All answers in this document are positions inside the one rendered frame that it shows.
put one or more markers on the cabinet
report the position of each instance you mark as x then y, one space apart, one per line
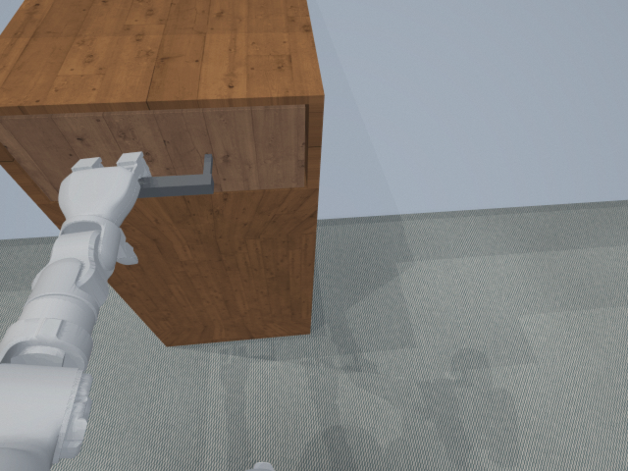
233 265

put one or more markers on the left robot upper arm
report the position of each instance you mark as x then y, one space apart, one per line
43 415

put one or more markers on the drawer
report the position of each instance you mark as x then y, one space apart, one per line
254 147

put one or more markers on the robot left forearm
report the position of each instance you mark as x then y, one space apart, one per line
58 318

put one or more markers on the left robot hand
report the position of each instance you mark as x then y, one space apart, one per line
107 192

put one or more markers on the handle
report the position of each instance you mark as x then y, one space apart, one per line
179 185

